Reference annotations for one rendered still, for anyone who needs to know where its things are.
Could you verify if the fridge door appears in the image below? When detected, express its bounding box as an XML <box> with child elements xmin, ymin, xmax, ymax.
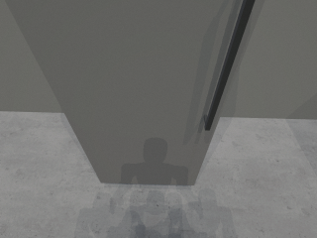
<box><xmin>5</xmin><ymin>0</ymin><xmax>264</xmax><ymax>185</ymax></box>

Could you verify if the handle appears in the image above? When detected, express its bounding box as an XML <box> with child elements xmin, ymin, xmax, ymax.
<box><xmin>203</xmin><ymin>0</ymin><xmax>256</xmax><ymax>131</ymax></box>

